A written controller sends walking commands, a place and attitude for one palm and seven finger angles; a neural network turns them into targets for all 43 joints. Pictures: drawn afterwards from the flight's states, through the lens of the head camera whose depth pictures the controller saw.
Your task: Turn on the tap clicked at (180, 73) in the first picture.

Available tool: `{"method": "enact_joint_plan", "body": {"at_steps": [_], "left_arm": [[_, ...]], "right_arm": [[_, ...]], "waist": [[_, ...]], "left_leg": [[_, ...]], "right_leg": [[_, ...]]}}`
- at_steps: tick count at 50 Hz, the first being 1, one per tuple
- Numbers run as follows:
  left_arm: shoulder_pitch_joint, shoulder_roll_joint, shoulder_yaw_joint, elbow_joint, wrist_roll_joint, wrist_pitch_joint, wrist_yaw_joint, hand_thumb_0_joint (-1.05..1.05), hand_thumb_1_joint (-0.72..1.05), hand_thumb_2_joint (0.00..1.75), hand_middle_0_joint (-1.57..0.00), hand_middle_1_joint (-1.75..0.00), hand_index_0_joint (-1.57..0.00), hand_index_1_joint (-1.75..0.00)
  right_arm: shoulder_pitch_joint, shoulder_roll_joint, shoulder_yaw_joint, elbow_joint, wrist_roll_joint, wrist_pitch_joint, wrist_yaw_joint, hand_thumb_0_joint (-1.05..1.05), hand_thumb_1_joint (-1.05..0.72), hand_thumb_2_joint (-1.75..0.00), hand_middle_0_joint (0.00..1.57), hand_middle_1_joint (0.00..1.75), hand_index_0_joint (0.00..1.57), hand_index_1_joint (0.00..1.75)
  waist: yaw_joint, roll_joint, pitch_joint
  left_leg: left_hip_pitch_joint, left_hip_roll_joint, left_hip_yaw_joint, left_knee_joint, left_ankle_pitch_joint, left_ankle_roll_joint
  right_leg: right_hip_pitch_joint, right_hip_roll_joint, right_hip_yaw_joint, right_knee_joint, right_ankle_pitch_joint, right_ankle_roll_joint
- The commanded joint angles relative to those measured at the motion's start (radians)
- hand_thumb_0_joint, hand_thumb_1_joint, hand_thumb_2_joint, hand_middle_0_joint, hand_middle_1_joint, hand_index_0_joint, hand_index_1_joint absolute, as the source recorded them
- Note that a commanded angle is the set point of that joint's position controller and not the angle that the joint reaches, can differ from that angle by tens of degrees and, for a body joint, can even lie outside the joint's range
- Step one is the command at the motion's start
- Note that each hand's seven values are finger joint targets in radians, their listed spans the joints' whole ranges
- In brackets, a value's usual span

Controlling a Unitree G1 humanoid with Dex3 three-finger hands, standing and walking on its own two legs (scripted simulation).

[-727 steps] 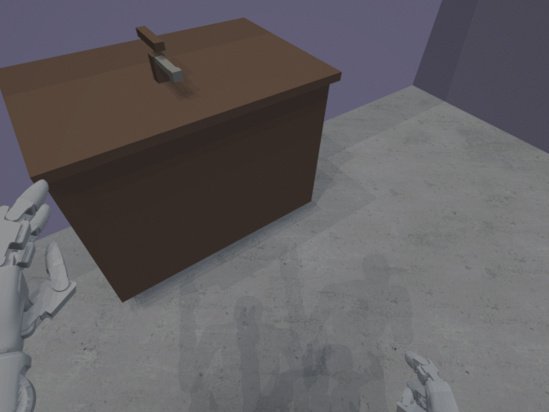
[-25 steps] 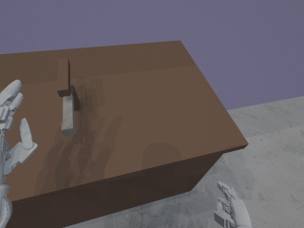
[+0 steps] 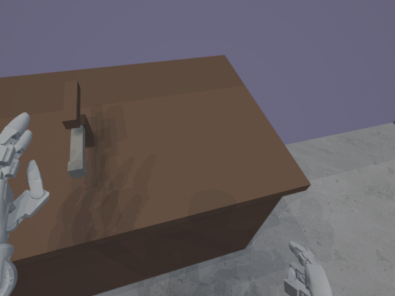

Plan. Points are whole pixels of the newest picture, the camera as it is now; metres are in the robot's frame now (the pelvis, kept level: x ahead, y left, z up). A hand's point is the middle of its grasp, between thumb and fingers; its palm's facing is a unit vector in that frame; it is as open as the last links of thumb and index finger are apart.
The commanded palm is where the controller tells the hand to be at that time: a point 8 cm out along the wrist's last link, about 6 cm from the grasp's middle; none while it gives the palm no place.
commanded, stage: shuffle to correct the standing spot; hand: left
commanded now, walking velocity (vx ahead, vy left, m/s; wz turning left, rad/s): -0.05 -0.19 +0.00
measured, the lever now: (77, 168) +0.33 +0.28 +0.05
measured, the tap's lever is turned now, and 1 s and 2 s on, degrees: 0 0 0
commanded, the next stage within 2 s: come to a stop and stand still in 0.04 s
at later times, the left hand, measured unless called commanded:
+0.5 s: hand (70, 193) +0.23 +0.22 +0.15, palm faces +0.35 -0.85 -0.39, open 7.4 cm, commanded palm +0.17 +0.25 +0.17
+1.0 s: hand (32, 181) +0.23 +0.27 +0.16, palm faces +0.41 -0.85 -0.34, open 7.4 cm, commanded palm +0.17 +0.29 +0.17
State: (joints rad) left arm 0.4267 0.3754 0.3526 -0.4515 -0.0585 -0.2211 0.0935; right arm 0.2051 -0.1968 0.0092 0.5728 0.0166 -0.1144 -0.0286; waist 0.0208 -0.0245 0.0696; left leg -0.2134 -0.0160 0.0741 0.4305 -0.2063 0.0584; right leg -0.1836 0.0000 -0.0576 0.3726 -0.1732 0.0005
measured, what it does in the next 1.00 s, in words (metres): stands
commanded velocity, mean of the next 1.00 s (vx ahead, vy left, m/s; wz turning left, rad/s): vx -0.01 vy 0.00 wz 0.00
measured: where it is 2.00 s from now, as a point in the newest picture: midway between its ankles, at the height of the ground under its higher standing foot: outside the picture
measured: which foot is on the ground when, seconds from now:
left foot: down 0.00-1.00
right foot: down 0.00-1.00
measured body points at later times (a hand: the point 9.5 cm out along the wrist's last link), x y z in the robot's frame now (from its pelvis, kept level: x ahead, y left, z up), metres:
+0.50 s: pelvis +0.01 -0.03 +0.00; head +0.04 -0.02 +0.45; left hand +0.20 +0.26 +0.17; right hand +0.19 -0.27 -0.08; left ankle +0.02 +0.07 -0.74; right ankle +0.02 -0.12 -0.74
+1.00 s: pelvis +0.01 +0.01 +0.00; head +0.04 +0.05 +0.44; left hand +0.21 +0.31 +0.18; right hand +0.19 -0.20 -0.07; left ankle +0.02 +0.07 -0.74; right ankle +0.02 -0.12 -0.74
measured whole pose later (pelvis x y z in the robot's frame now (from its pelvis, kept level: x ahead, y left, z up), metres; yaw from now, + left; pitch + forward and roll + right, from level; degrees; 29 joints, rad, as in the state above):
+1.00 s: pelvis +0.01 +0.01 +0.00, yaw +0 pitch -1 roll -1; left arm 0.38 0.39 0.38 -0.48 -0.06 -0.25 0.11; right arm 0.20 -0.18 0.03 0.59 0.01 -0.16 -0.01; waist 0.03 -0.06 0.08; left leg -0.22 -0.03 0.08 0.47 -0.25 0.07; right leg -0.20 -0.02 -0.06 0.42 -0.22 0.02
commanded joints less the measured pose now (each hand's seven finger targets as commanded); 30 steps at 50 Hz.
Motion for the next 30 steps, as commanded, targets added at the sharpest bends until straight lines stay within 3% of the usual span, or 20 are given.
{"method": "enact_joint_plan", "body": {"at_steps": [1, 3, 4, 7, 8, 9, 12, 17, 21, 23, 24, 25, 26, 27, 28, 29, 30], "left_arm": [[-0.104, 0.151, 0.097, -0.224, -0.007, -0.053, 0.016, 0.0, 0.9, 0.9, -0.2, -0.3, -0.2, -0.3], [-0.09, 0.174, 0.121, -0.245, -0.007, -0.047, 0.017, 0.0, 0.9, 0.9, -0.2, -0.3, -0.2, -0.3], [-0.084, 0.138, 0.088, -0.227, -0.013, -0.044, 0.011, 0.0, 0.9, 0.9, -0.2, -0.3, -0.2, -0.3], [-0.071, 0.163, 0.115, -0.252, -0.014, -0.041, 0.007, 0.0, 0.9, 0.9, -0.2, -0.3, -0.2, -0.3], [-0.055, 0.178, 0.132, -0.262, -0.015, -0.037, 0.012, 0.0, 0.9, 0.9, -0.2, -0.3, -0.2, -0.3], [-0.033, 0.144, 0.106, -0.231, -0.02, -0.034, 0.01, 0.0, 0.9, 0.9, -0.2, -0.3, -0.2, -0.3], [-0.014, 0.161, 0.12, -0.251, -0.02, -0.03, 0.023, 0.0, 0.9, 0.9, -0.2, -0.3, -0.2, -0.3], [-0.006, 0.162, 0.115, -0.231, -0.021, -0.013, 0.034, 0.0, 0.9, 0.9, -0.2, -0.3, -0.2, -0.3], [-0.018, 0.169, 0.114, -0.226, -0.019, -0.007, 0.041, 0.0, 0.9, 0.9, -0.2, -0.3, -0.2, -0.3], [-0.032, 0.169, 0.109, -0.239, -0.015, -0.003, 0.043, 0.0, 0.9, 0.9, -0.2, -0.3, -0.2, -0.3], [-0.034, 0.145, 0.087, -0.22, -0.017, -0.006, 0.041, 0.0, 0.9, 0.9, -0.2, -0.3, -0.2, -0.3], [-1.008, 0.947, 0.678, -0.442, 0.134, -0.096, 0.035, 0.0, 0.9, 0.9, -0.2, -0.3, -0.2, -0.3], [-0.453, 0.353, 0.297, 0.132, 0.05, -0.051, -0.004, 0.0, 0.9, 0.9, -0.2, -0.3, -0.2, -0.3], [-0.213, 0.194, 0.175, 0.144, 0.024, -0.052, -0.015, 0.0, 0.9, 0.9, -0.2, -0.3, -0.2, -0.3], [-0.089, 0.035, 0.028, 0.079, -0.013, -0.061, -0.021, 0.0, 0.9, 0.9, -0.2, -0.3, -0.2, -0.3], [-0.106, 0.095, 0.049, -0.081, -0.004, -0.071, -0.007, 0.0, 0.9, 0.9, -0.2, -0.3, -0.2, -0.3], [-0.079, 0.105, 0.036, -0.139, -0.005, -0.074, 0.001, 0.0, 0.9, 0.9, -0.2, -0.3, -0.2, -0.3]], "right_arm": [[-0.085, -0.13, -0.055, -0.167, 0.002, -0.051, -0.009, 0.0, -0.9, -0.9, 0.2, 0.3, 0.2, 0.3], [-0.102, -0.124, -0.054, -0.171, 0.006, -0.05, -0.006, 0.0, -0.9, -0.9, 0.2, 0.3, 0.2, 0.3], [-0.089, -0.126, -0.052, -0.171, -0.001, -0.045, -0.004, 0.0, -0.9, -0.9, 0.2, 0.3, 0.2, 0.3], [-0.079, -0.129, -0.065, -0.183, -0.001, -0.046, -0.001, 0.0, -0.9, -0.9, 0.2, 0.3, 0.2, 0.3], [-0.098, -0.123, -0.057, -0.181, 0.004, -0.045, -0.001, 0.0, -0.9, -0.9, 0.2, 0.3, 0.2, 0.3], [-0.09, -0.123, -0.051, -0.176, -0.002, -0.041, 0.0, 0.0, -0.9, -0.9, 0.2, 0.3, 0.2, 0.3], [-0.088, -0.126, -0.052, -0.175, 0.002, -0.044, -0.005, 0.0, -0.9, -0.9, 0.2, 0.3, 0.2, 0.3], [-0.095, -0.132, -0.048, -0.166, 0.006, -0.036, -0.016, 0.0, -0.9, -0.9, 0.2, 0.3, 0.2, 0.3], [-0.1, -0.137, -0.051, -0.159, 0.007, -0.032, -0.023, 0.0, -0.9, -0.9, 0.2, 0.3, 0.2, 0.3], [-0.118, -0.137, -0.049, -0.152, 0.014, -0.031, -0.024, 0.0, -0.9, -0.9, 0.2, 0.3, 0.2, 0.3], [-0.102, -0.14, -0.046, -0.151, 0.005, -0.028, -0.023, 0.0, -0.9, -0.9, 0.2, 0.3, 0.2, 0.3], [0.046, -0.153, -0.074, -0.124, -0.034, -0.073, -0.025, 0.0, -0.9, -0.9, 0.2, 0.3, 0.2, 0.3], [-0.04, -0.055, -0.025, -0.074, -0.018, -0.063, -0.023, 0.0, -0.9, -0.9, 0.2, 0.3, 0.2, 0.3], [-0.026, -0.132, -0.069, -0.148, -0.007, -0.085, -0.016, 0.0, -0.9, -0.9, 0.2, 0.3, 0.2, 0.3], [-0.059, -0.124, -0.066, -0.134, 0.015, -0.086, 0.01, 0.0, -0.9, -0.9, 0.2, 0.3, 0.2, 0.3], [-0.03, -0.148, -0.074, -0.144, 0.008, -0.083, 0.023, 0.0, -0.9, -0.9, 0.2, 0.3, 0.2, 0.3], [-0.056, -0.143, -0.067, -0.151, 0.007, -0.083, 0.031, 0.0, -0.9, -0.9, 0.2, 0.3, 0.2, 0.3]], "waist": [[-0.001, 0.1, -0.149], [0.001, 0.112, -0.163], [-0.002, 0.112, -0.155], [0.001, 0.1, -0.174], [0.002, 0.12, -0.183], [0.002, 0.096, -0.186], [0.001, 0.091, -0.195], [-0.003, 0.053, -0.176], [-0.004, 0.02, -0.181], [-0.005, 0.049, -0.176], [-0.006, 0.03, -0.176], [0.023, -0.16, -0.039], [0.011, -0.124, -0.236], [0.053, -0.022, -0.191], [0.032, 0.167, -0.243], [0.025, 0.167, -0.267], [0.03, 0.12, -0.242]], "left_leg": [[0.016, 0.149, -0.158, -0.126, 0.06, -0.053], [0.04, 0.153, -0.151, -0.114, 0.101, -0.057], [0.014, 0.156, -0.151, -0.12, 0.09, -0.051], [0.014, 0.175, -0.148, -0.086, 0.106, -0.046], [0.022, 0.158, -0.137, -0.077, 0.115, -0.045], [0.008, 0.141, -0.125, -0.069, 0.083, -0.04], [0.008, 0.103, -0.11, -0.032, 0.042, -0.038], [0.018, 0.079, -0.106, 0.002, 0.047, -0.031], [0.043, 0.083, -0.109, 0.001, 0.092, -0.029], [0.06, 0.09, -0.109, -0.011, 0.117, -0.028], [0.055, 0.091, -0.117, -0.022, 0.122, -0.026], [-0.069, 0.081, -0.029, 0.117, 0.099, -0.036], [-0.008, -0.003, -0.058, 0.072, 0.116, -0.029], [0.022, 0.032, -0.05, 0.061, 0.136, -0.045], [0.073, 0.055, -0.039, 0.021, 0.173, -0.032], [0.065, 0.071, -0.053, 0.006, 0.207, -0.03], [0.043, 0.082, -0.075, -0.001, 0.206, -0.025]], "right_leg": [[0.052, -0.037, 0.067, -0.013, 0.066, -0.008], [0.04, -0.035, 0.064, -0.007, 0.084, -0.008], [0.045, -0.031, 0.057, -0.006, 0.075, -0.005], [0.05, -0.041, 0.071, 0.008, 0.099, -0.01], [0.05, -0.044, 0.073, -0.005, 0.11, -0.011], [0.06, -0.049, 0.08, -0.028, 0.108, -0.01], [0.066, -0.079, 0.13, -0.06, 0.118, -0.023], [0.036, -0.11, 0.165, -0.104, 0.087, -0.024], [0.035, -0.112, 0.151, -0.088, 0.124, -0.022], [0.029, -0.108, 0.135, -0.075, 0.143, -0.022], [0.04, -0.099, 0.12, -0.07, 0.134, -0.02], [-0.097, -0.09, 0.167, -0.175, 0.248, 0.099], [0.036, -0.143, 0.158, -0.05, 0.257, -0.025], [0.037, -0.136, 0.256, -0.059, 0.357, 0.001], [0.087, -0.134, 0.182, 0.009, 0.338, -0.009], [0.119, -0.119, 0.161, 0.028, 0.294, 0.0], [0.11, -0.109, 0.144, 0.029, 0.244, 0.007]]}}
